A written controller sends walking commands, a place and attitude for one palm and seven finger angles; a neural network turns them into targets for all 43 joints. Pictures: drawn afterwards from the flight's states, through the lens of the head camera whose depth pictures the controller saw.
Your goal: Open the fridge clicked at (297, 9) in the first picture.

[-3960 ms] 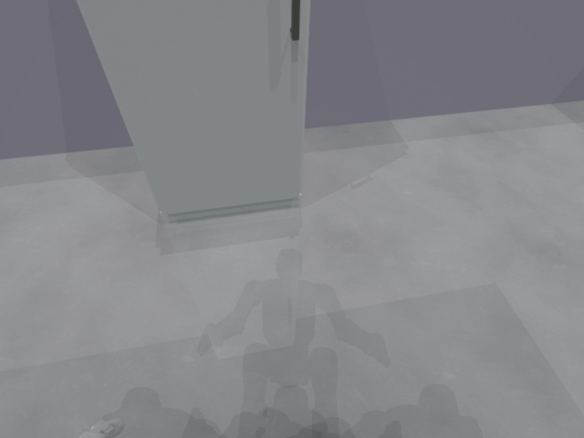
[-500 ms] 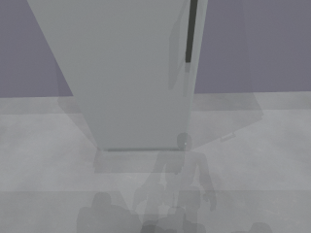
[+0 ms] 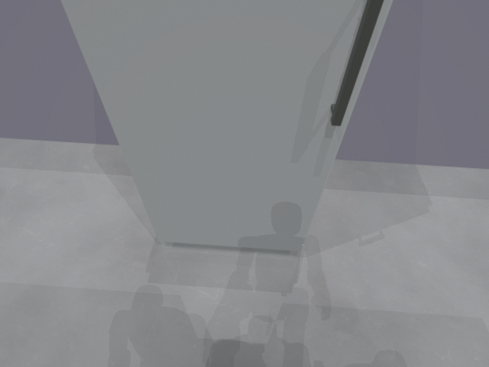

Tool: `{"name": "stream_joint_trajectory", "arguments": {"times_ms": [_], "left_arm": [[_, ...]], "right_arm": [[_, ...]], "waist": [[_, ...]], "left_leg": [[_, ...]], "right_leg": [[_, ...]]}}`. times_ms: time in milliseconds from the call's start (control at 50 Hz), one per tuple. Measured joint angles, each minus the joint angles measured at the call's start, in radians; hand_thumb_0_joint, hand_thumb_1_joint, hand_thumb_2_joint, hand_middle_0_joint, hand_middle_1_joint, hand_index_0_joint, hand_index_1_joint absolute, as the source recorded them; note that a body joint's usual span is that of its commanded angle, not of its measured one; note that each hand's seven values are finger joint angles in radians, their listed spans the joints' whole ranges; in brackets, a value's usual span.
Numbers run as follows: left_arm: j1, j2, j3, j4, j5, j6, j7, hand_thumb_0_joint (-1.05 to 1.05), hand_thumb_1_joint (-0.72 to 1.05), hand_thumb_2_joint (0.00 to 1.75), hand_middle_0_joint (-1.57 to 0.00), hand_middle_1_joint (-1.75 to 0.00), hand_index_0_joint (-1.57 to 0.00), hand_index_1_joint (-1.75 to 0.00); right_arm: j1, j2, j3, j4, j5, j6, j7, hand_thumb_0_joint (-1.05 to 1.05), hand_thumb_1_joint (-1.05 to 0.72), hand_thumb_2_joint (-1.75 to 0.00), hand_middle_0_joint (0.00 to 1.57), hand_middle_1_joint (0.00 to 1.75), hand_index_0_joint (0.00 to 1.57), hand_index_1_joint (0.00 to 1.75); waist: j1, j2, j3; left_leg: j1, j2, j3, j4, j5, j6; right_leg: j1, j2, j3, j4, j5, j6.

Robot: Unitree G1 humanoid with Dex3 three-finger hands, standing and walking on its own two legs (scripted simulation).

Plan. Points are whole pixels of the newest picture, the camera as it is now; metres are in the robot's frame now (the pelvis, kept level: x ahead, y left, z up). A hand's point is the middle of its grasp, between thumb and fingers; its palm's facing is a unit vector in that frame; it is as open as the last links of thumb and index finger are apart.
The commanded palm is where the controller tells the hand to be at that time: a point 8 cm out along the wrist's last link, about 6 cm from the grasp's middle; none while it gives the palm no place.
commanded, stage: take the last steps up to it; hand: right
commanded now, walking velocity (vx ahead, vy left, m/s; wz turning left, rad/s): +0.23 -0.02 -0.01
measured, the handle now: (351, 61) +0.64 -0.15 +0.19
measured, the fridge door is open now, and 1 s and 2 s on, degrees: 0 0 0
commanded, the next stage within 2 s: come to a stop and stand still in 0.22 s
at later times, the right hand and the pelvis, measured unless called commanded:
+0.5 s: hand out of the picture +0.14 -0.21 -0.18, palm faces +0.03 +0.99 -0.15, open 7.4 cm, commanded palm none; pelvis +0.13 -0.04 +0.01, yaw +1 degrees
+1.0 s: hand out of the picture +0.16 -0.21 -0.17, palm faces +0.05 +0.98 -0.20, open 7.3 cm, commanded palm none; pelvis +0.10 -0.03 +0.00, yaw +0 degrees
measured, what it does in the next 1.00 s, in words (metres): walks ahead: right foot, then left foot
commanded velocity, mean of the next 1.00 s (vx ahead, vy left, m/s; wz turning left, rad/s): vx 0.00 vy -0.01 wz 0.00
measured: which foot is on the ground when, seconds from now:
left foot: down 0.00-0.26, up 0.28-0.64, down 0.66-1.00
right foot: up 0.00-0.22, down 0.24-0.68, up 0.70-0.96, down 0.98-1.00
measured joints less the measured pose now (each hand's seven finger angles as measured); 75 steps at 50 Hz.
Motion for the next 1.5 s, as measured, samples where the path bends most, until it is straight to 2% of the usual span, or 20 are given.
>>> {"name": "stream_joint_trajectory", "arguments": {"times_ms": [40, 100, 220, 260, 300, 340, 380, 500, 620, 660, 680, 760, 840, 900, 1000, 1060, 1160, 1240, 1360, 1500], "left_arm": [[-0.047, 0.011, 0.006, -0.028, 0.002, -0.004, 0.0, 0.0, 0.91, 0.9, -0.2, -0.29, -0.2, -0.29], [-0.123, 0.025, 0.011, -0.079, 0.0, -0.015, -0.005, 0.0, 0.91, 0.9, -0.2, -0.29, -0.2, -0.29], [-0.236, 0.053, 0.008, -0.141, -0.004, -0.041, -0.013, 0.0, 0.93, 0.9, -0.19, -0.29, -0.2, -0.29], [-0.253, 0.049, 0.003, -0.152, 0.0, -0.058, -0.011, 0.0, 0.93, 0.9, -0.19, -0.29, -0.2, -0.29], [-0.263, 0.04, -0.006, -0.163, 0.003, -0.068, -0.004, 0.0, 0.92, 0.9, -0.19, -0.29, -0.2, -0.29], [-0.258, 0.028, -0.014, -0.167, 0.002, -0.07, 0.006, 0.0, 0.92, 0.9, -0.19, -0.29, -0.2, -0.29], [-0.244, 0.011, -0.024, -0.156, 0.0, -0.069, 0.015, 0.0, 0.92, 0.9, -0.2, -0.29, -0.2, -0.29], [-0.224, 0.013, -0.017, -0.111, -0.013, -0.044, 0.041, -0.02, 0.96, 0.9, -0.2, -0.3, -0.21, -0.3], [-0.208, 0.011, 0.0, -0.094, -0.006, 0.001, 0.034, -0.01, 0.94, 0.9, -0.2, -0.3, -0.21, -0.3], [-0.197, 0.011, 0.005, -0.093, -0.007, 0.01, 0.028, -0.01, 0.94, 0.9, -0.2, -0.3, -0.21, -0.3], [-0.195, 0.012, 0.007, -0.094, -0.01, 0.014, 0.025, -0.01, 0.93, 0.9, -0.2, -0.3, -0.21, -0.3], [-0.194, 0.029, 0.014, -0.101, -0.015, 0.043, 0.019, 0.0, 0.92, 0.9, -0.2, -0.3, -0.2, -0.29], [-0.187, 0.034, 0.013, -0.104, -0.014, 0.051, 0.014, 0.0, 0.92, 0.9, -0.2, -0.29, -0.2, -0.29], [-0.181, 0.032, 0.009, -0.108, -0.014, 0.049, 0.011, 0.0, 0.91, 0.9, -0.2, -0.29, -0.2, -0.29], [-0.166, 0.026, -0.005, -0.108, -0.012, 0.017, 0.012, 0.0, 0.91, 0.9, -0.2, -0.29, -0.2, -0.29], [-0.144, 0.006, -0.019, -0.09, -0.003, 0.006, 0.017, 0.0, 0.91, 0.9, -0.2, -0.29, -0.2, -0.29], [-0.103, -0.017, -0.033, -0.064, -0.003, -0.004, 0.026, 0.0, 0.91, 0.9, -0.2, -0.29, -0.2, -0.29], [-0.099, -0.027, -0.034, -0.045, -0.006, -0.013, 0.037, 0.0, 0.92, 0.9, -0.2, -0.3, -0.21, -0.3], [-0.119, -0.016, -0.033, -0.02, -0.016, -0.019, 0.042, 0.0, 0.91, 0.9, -0.2, -0.3, -0.21, -0.29], [-0.095, 0.008, -0.044, -0.083, -0.009, -0.023, 0.023, 0.0, 0.91, 0.9, -0.2, -0.29, -0.2, -0.29]], "right_arm": [[0.029, -0.005, 0.006, 0.013, -0.006, 0.0, -0.006, -0.02, -0.94, -0.9, 0.21, 0.3, 0.2, 0.3], [0.074, -0.005, 0.019, 0.044, -0.011, 0.003, -0.006, -0.02, -0.94, -0.9, 0.2, 0.3, 0.2, 0.3], [0.151, 0.001, 0.029, 0.095, -0.011, 0.018, 0.002, 0.0, -0.92, -0.9, 0.2, 0.3, 0.2, 0.3], [0.172, -0.004, 0.027, 0.106, -0.007, 0.031, 0.004, 0.0, -0.91, -0.9, 0.2, 0.3, 0.2, 0.3], [0.172, -0.008, 0.027, 0.114, -0.005, 0.051, 0.004, 0.0, -0.91, -0.9, 0.2, 0.3, 0.2, 0.3], [0.161, -0.009, 0.025, 0.115, -0.006, 0.06, 0.007, 0.0, -0.91, -0.9, 0.2, 0.3, 0.2, 0.3], [0.14, -0.013, 0.025, 0.107, -0.007, 0.06, 0.008, 0.0, -0.91, -0.9, 0.2, 0.3, 0.2, 0.3], [0.071, -0.012, 0.031, 0.057, -0.002, 0.077, -0.015, 0.0, -0.91, -0.9, 0.2, 0.3, 0.2, 0.3], [0.021, -0.027, 0.02, 0.012, -0.008, 0.097, -0.022, 0.0, -0.92, -0.9, 0.2, 0.3, 0.2, 0.3], [0.023, -0.034, 0.02, -0.003, -0.01, 0.088, -0.022, 0.0, -0.92, -0.9, 0.2, 0.3, 0.2, 0.3], [0.024, -0.035, 0.02, -0.005, -0.012, 0.081, -0.024, 0.0, -0.92, -0.9, 0.2, 0.3, 0.2, 0.3], [0.01, -0.014, 0.033, -0.006, -0.012, 0.074, -0.021, 0.0, -0.91, -0.9, 0.2, 0.3, 0.2, 0.3], [-0.005, 0.001, 0.033, -0.016, -0.013, 0.076, -0.022, 0.0, -0.91, -0.9, 0.2, 0.3, 0.2, 0.3], [-0.013, -0.002, 0.028, -0.024, -0.015, 0.076, -0.021, 0.0, -0.91, -0.9, 0.21, 0.3, 0.21, 0.3], [-0.008, -0.019, 0.024, -0.012, -0.005, 0.084, -0.016, 0.0, -0.91, -0.9, 0.21, 0.3, 0.21, 0.3], [0.008, -0.03, 0.022, 0.018, -0.003, 0.1, -0.013, 0.0, -0.91, -0.9, 0.2, 0.3, 0.2, 0.3], [0.054, -0.036, 0.03, 0.059, -0.007, 0.095, 0.001, 0.0, -0.91, -0.9, 0.2, 0.3, 0.2, 0.3], [0.088, -0.031, 0.037, 0.092, -0.005, 0.084, 0.002, 0.0, -0.91, -0.9, 0.2, 0.3, 0.2, 0.3], [0.11, 0.012, 0.053, 0.13, 0.006, 0.065, -0.008, 0.0, -0.91, -0.9, 0.2, 0.3, 0.2, 0.3], [0.126, 0.04, 0.082, 0.106, 0.001, 0.042, -0.022, 0.0, -0.91, -0.9, 0.2, 0.3, 0.2, 0.3]], "waist": [[-0.004, 0.003, -0.01], [-0.009, 0.009, -0.017], [-0.045, 0.03, -0.007], [-0.053, 0.056, -0.003], [-0.06, 0.073, 0.004], [-0.056, 0.073, 0.004], [-0.053, 0.076, 0.005], [-0.04, 0.074, 0.01], [-0.027, 0.057, 0.026], [-0.027, 0.057, 0.023], [-0.028, 0.054, 0.021], [-0.014, 0.008, 0.027], [-0.02, 0.004, 0.025], [-0.03, 0.013, 0.019], [-0.039, 0.037, 0.0], [-0.042, 0.068, -0.015], [-0.037, 0.078, -0.044], [-0.037, 0.086, -0.04], [-0.019, 0.035, -0.008], [-0.012, 0.0, -0.022]], "left_leg": [[0.041, -0.005, 0.004, -0.052, 0.012, -0.004], [0.09, -0.008, 0.005, -0.103, 0.014, -0.008], [0.161, -0.003, -0.001, -0.077, -0.059, -0.045], [0.147, 0.02, -0.014, 0.02, -0.122, -0.048], [0.062, 0.027, -0.054, 0.249, -0.223, -0.035], [-0.035, 0.024, -0.073, 0.455, -0.228, -0.025], [-0.103, 0.035, -0.077, 0.519, -0.178, -0.031], [-0.138, 0.055, -0.101, 0.297, -0.084, -0.065], [-0.088, 0.038, -0.087, 0.165, -0.055, -0.057], [-0.041, 0.038, -0.086, 0.06, 0.051, -0.049], [-0.034, 0.035, -0.089, 0.043, 0.031, -0.036], [-0.046, 0.019, -0.07, 0.051, 0.017, -0.008], [-0.046, 0.021, -0.064, 0.017, 0.052, -0.006], [-0.054, 0.027, -0.061, -0.001, 0.073, -0.011], [-0.085, 0.034, -0.063, 0.017, 0.086, -0.035], [-0.063, 0.039, -0.086, -0.01, 0.051, -0.048], [-0.017, 0.026, -0.104, 0.001, 0.018, -0.049], [0.033, 0.022, -0.112, -0.054, 0.025, -0.037], [0.059, -0.013, -0.102, -0.09, 0.047, -0.018], [0.011, -0.023, -0.085, -0.01, 0.008, -0.005]], "right_leg": [[-0.062, -0.005, -0.011, -0.008, 0.043, 0.008], [-0.106, -0.007, -0.028, -0.129, 0.094, 0.019], [-0.042, 0.013, -0.051, -0.414, 0.193, 0.012], [-0.003, 0.033, -0.068, -0.452, 0.219, -0.021], [0.009, 0.041, -0.089, -0.424, 0.189, -0.059], [0.042, 0.045, -0.099, -0.454, 0.183, -0.071], [0.083, 0.057, -0.106, -0.517, 0.203, -0.069], [0.157, 0.082, -0.111, -0.626, 0.238, -0.07], [0.147, 0.069, -0.108, -0.57, 0.202, -0.048], [0.127, 0.067, -0.113, -0.524, 0.178, -0.034], [0.112, 0.062, -0.116, -0.494, 0.163, -0.026], [0.037, 0.077, -0.024, -0.303, -0.031, 0.005], [0.006, 0.092, 0.026, -0.153, -0.047, 0.024], [0.04, 0.086, 0.033, -0.209, -0.044, 0.03], [0.165, 0.078, 0.03, -0.507, 0.108, 0.015], [0.19, 0.094, 0.015, -0.541, 0.127, -0.009], [0.23, 0.109, 0.016, -0.639, 0.171, -0.019], [0.227, 0.12, -0.004, -0.649, 0.173, -0.015], [0.231, 0.085, 0.003, -0.636, 0.167, 0.003], [0.163, 0.067, 0.022, -0.52, 0.116, 0.01]]}}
